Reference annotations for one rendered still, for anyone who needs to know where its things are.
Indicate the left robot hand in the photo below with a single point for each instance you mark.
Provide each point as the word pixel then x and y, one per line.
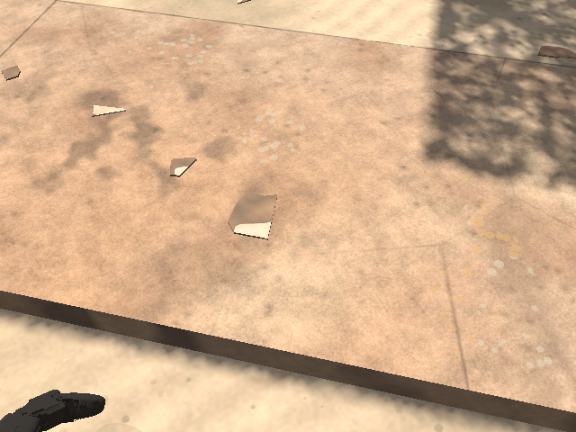
pixel 51 409

